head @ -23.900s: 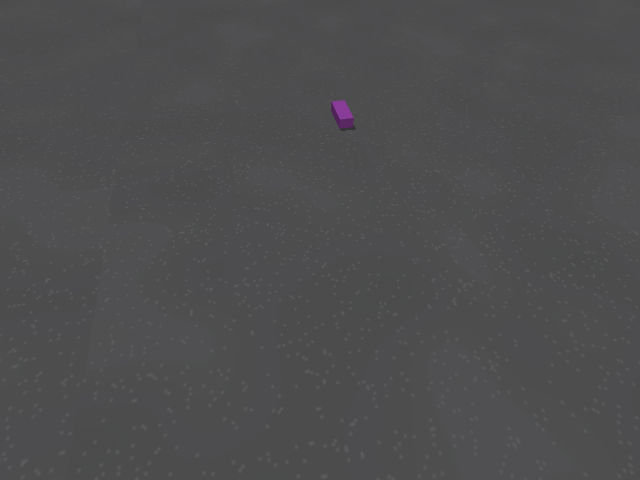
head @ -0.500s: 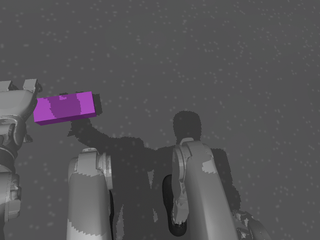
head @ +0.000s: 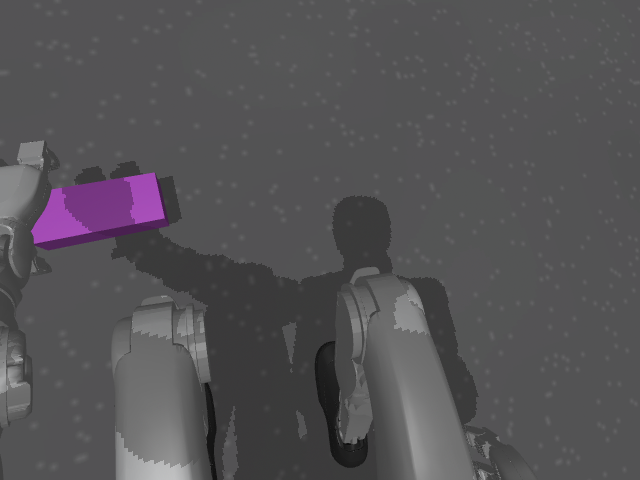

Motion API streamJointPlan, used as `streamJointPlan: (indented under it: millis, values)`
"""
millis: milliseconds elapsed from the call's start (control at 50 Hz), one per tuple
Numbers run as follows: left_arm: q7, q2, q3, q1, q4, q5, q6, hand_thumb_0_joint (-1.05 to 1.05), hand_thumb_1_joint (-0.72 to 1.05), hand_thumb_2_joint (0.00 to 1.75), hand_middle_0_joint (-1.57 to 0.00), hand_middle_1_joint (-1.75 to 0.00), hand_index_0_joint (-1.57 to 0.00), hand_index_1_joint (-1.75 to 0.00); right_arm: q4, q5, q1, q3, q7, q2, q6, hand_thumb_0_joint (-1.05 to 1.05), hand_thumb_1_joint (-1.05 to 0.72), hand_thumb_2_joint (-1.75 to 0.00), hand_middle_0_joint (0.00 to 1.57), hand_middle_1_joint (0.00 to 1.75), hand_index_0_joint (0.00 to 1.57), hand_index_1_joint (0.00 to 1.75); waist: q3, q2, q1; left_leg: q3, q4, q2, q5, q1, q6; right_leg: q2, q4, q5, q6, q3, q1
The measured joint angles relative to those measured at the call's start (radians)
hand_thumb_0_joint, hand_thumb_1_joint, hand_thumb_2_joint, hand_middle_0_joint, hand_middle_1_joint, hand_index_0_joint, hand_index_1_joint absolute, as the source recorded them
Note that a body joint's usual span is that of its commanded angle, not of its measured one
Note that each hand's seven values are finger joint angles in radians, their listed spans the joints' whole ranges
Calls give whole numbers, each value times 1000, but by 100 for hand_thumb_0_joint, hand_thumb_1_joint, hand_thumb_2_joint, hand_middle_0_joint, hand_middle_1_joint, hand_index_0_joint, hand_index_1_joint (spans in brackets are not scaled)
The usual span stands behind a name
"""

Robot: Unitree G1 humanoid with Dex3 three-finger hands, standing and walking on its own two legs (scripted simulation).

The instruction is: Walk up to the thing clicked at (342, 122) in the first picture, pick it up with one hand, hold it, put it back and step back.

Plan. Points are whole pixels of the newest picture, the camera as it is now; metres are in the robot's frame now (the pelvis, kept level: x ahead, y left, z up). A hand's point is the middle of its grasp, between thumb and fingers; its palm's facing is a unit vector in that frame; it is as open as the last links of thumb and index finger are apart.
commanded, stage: rise first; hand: left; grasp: from above
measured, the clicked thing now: (101, 211) +0.48 +0.26 -0.32
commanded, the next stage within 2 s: approach in 0.28 s
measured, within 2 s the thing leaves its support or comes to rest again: neither
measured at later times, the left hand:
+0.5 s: hand (42, 220) +0.43 +0.30 -0.20, palm faces -0.46 -0.07 -0.88, open 14.2 cm
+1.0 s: hand (74, 182) +0.48 +0.26 -0.19, palm faces -0.46 -0.06 -0.89, open 14.2 cm
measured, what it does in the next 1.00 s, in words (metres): stands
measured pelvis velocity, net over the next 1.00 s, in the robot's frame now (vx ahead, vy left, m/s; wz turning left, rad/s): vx -0.01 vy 0.00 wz -0.04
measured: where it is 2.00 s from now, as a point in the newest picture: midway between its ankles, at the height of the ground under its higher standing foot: (273, 443)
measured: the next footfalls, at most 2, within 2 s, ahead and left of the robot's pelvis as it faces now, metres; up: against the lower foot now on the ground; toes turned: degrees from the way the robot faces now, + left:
none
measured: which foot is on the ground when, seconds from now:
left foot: down 0.00-1.00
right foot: down 0.00-1.00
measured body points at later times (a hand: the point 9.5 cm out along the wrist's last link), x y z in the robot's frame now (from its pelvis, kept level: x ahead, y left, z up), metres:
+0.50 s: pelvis +0.00 +0.00 -0.01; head +0.24 +0.07 +0.36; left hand +0.46 +0.30 -0.15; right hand +0.05 -0.28 -0.12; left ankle +0.07 +0.12 -0.31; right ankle +0.10 -0.12 -0.31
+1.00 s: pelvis -0.01 +0.00 -0.02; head +0.25 +0.03 +0.35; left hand +0.50 +0.26 -0.14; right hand +0.00 -0.27 -0.12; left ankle +0.07 +0.12 -0.31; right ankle +0.10 -0.12 -0.31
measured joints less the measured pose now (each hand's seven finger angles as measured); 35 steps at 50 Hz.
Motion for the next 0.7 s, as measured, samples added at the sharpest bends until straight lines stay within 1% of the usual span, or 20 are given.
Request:
streamJointPlan:
  millis: [80,180,400,460,540,600,660,700]
  values:
    - [6,5,6,3,-5,6,-6,0,-55,102,-8,-101,-8,-102,-4,0,2,3,3,-5,2,1,-91,-90,20,30,21,30,3,-3,-5,-3,8,0,-1,-4,0,1,5,0,1,-2,-2]
    - [17,10,2,-2,8,10,-3,0,-55,102,-8,-101,-8,-102,-8,0,3,8,5,-9,2,1,-91,-89,20,30,21,30,4,-7,-10,-6,18,0,0,-10,3,2,11,3,4,-5,-6]
    - [30,22,-7,-24,46,9,13,0,-54,101,-8,-101,-8,-102,-15,0,3,22,7,-11,-7,1,-90,-89,20,30,21,30,10,-8,-28,-8,35,-1,9,-28,5,3,23,13,7,-6,-21]
    - [30,27,-17,-37,65,9,15,0,-54,102,-8,-101,-8,-102,-16,-1,5,30,9,-11,-10,1,-90,-89,20,30,21,30,14,-8,-32,-9,39,-1,11,-32,5,3,27,15,7,-7,-24]
    - [28,29,-57,-69,98,7,14,0,-54,101,-8,-102,-8,-103,-15,-7,8,42,10,-11,-19,1,-90,-89,20,30,21,30,23,-13,-42,-12,47,-2,15,-40,4,3,34,19,7,-9,-31]
    - [35,22,-84,-99,111,11,14,0,-54,101,-8,-103,-8,-103,-14,-13,11,51,12,-10,-30,1,-90,-89,20,30,21,30,33,-20,-54,-16,54,-2,15,-44,3,5,38,22,7,-13,-34]
    - [62,9,-94,-129,119,21,23,0,-54,100,-8,-104,-8,-104,-13,-20,16,59,15,-10,-37,1,-90,-89,20,30,21,30,37,-25,-73,-21,61,-1,15,-51,0,6,42,24,6,-16,-41]
    - [82,2,-85,-148,126,34,36,0,-54,100,-8,-104,-8,-104,-15,-23,19,64,18,-10,-39,1,-90,-89,20,30,21,30,37,-24,-90,-24,64,-1,15,-55,-2,7,44,25,4,-19,-45]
